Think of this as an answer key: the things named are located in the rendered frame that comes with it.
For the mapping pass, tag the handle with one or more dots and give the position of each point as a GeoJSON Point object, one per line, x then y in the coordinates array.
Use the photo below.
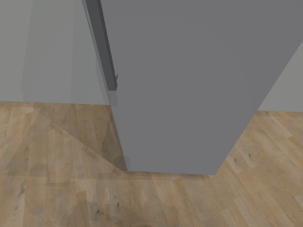
{"type": "Point", "coordinates": [96, 16]}

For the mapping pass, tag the fridge door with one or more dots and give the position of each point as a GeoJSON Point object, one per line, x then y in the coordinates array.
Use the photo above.
{"type": "Point", "coordinates": [191, 75]}

